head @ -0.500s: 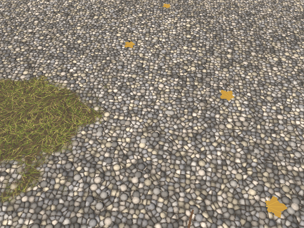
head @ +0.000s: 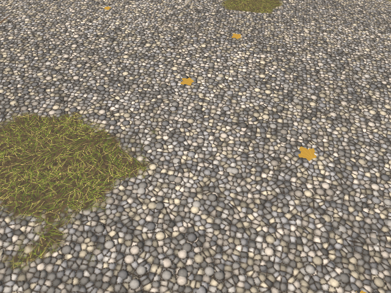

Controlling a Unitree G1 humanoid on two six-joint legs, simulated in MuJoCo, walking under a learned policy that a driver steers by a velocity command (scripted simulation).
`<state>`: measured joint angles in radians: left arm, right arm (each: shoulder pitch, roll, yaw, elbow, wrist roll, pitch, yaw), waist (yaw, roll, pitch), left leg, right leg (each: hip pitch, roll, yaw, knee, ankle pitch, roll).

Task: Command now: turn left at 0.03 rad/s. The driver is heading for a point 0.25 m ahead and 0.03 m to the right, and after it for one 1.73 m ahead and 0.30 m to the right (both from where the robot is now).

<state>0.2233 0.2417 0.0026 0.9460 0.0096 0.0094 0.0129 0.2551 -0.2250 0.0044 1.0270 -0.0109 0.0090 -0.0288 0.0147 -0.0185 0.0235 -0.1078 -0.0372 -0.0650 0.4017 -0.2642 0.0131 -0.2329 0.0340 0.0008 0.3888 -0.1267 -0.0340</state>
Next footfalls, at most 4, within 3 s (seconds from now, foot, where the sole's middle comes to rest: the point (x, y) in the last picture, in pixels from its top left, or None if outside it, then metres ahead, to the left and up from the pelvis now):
1.98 right None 0.08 -0.10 -0.78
2.52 left None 0.45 -0.10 -0.78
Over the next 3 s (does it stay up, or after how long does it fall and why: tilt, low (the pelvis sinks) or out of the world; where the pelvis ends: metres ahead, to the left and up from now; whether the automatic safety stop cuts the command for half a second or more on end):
stays up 0.55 -0.18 -0.01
